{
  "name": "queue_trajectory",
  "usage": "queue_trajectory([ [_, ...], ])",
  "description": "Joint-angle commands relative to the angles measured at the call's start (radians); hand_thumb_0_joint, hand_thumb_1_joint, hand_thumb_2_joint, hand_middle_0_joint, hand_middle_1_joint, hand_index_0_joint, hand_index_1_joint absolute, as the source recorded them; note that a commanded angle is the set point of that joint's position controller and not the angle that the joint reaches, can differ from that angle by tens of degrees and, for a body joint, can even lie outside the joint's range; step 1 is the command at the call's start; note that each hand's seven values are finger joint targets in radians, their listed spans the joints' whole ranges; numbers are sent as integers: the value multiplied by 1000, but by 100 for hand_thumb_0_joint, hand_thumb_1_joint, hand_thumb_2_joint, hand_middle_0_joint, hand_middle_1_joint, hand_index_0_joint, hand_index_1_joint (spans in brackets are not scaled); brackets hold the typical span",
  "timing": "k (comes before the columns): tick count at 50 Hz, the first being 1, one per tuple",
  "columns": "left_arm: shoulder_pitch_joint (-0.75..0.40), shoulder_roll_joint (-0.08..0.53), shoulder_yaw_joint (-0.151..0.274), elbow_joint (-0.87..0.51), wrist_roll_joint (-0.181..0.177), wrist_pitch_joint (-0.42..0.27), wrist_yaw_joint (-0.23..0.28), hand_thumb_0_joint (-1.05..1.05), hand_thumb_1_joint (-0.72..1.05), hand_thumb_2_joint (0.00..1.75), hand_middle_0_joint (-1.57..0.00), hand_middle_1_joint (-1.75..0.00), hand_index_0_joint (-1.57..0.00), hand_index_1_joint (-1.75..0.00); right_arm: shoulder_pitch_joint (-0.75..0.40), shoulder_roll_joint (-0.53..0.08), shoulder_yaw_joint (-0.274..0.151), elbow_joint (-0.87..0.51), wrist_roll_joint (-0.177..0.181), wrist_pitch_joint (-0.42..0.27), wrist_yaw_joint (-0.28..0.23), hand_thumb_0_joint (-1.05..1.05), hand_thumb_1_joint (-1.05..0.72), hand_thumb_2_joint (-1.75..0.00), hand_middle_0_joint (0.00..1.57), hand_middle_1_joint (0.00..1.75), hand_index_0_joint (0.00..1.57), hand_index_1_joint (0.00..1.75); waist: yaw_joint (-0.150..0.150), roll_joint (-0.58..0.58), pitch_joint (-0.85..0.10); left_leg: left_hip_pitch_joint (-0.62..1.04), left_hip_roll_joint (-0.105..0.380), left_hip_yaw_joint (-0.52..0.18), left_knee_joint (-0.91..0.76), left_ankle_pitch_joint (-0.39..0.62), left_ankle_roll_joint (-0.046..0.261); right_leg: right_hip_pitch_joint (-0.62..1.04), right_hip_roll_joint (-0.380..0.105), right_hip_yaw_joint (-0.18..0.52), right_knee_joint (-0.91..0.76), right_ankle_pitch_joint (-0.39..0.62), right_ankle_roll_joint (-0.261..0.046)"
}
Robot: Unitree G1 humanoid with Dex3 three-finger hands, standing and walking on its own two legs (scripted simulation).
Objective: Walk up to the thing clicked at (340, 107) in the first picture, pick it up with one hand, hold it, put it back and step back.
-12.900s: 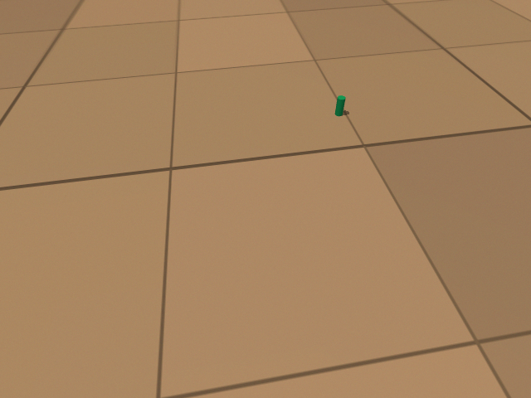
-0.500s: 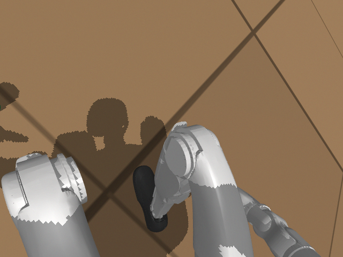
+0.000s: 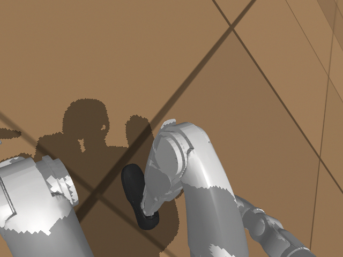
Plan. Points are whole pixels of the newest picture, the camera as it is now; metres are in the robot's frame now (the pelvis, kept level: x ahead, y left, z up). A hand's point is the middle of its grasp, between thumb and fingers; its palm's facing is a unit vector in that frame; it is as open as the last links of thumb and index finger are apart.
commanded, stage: rest palm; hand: left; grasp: from the side
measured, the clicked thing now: out of the picture +0.48 +0.28 -0.22
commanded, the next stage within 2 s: close in 0.02 s
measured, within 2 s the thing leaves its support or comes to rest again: leaves its support in 1.24 s
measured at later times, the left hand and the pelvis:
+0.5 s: hand out of the picture +0.45 +0.28 -0.18, palm faces +0.32 -0.95 -0.04, open 11.3 cm; pelvis +0.00 +0.00 +0.01, yaw -1 degrees
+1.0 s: hand out of the picture +0.46 +0.27 -0.17, palm faces +0.32 -0.95 -0.04, open 5.8 cm; pelvis +0.00 +0.00 +0.01, yaw -1 degrees
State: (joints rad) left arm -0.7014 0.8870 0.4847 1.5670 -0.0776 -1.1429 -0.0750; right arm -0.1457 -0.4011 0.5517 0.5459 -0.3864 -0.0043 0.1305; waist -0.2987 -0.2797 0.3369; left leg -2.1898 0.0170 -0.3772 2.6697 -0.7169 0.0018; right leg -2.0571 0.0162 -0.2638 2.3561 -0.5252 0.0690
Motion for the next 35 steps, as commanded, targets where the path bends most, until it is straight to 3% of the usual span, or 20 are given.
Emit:
queue_trajectory([
  [1,-228,145,-17,-126,13,-77,31,0,-33,15,-7,-7,-6,-8,14,-361,-115,-2,-9,18,-19,0,-91,-91,20,30,20,30,-141,549,-538,356,49,77,-364,108,-25,287,50,-96,-149,107,-53],
  [6,-229,152,-23,-107,35,-78,63,0,-24,22,-11,-12,-10,-13,6,-364,-114,2,-13,27,-15,0,-90,-90,20,30,20,30,-143,565,-518,365,54,62,-378,109,-31,270,51,-106,-142,104,-58],
  [9,-247,154,-32,-113,42,-83,78,0,-15,33,-29,-29,-27,-29,6,-358,-110,1,-16,31,-12,0,-90,-90,20,30,20,30,-153,568,-520,371,54,65,-377,106,-29,277,54,-104,-151,102,-57],
  [28,-292,154,-56,-91,67,-75,123,0,40,73,-71,-70,-70,-70,-9,-351,-104,8,-21,45,-7,0,-87,-89,20,30,20,30,-165,573,-518,378,55,55,-385,121,-29,272,58,-106,-160,116,-60],
  [35,-308,168,-55,-84,69,-74,130,0,57,97,-95,-97,-94,-97,-9,-347,-101,20,-25,47,-10,0,-87,-89,20,30,20,30,-167,568,-536,369,51,69,-372,119,-23,288,63,-101,-179,116,-60],
])
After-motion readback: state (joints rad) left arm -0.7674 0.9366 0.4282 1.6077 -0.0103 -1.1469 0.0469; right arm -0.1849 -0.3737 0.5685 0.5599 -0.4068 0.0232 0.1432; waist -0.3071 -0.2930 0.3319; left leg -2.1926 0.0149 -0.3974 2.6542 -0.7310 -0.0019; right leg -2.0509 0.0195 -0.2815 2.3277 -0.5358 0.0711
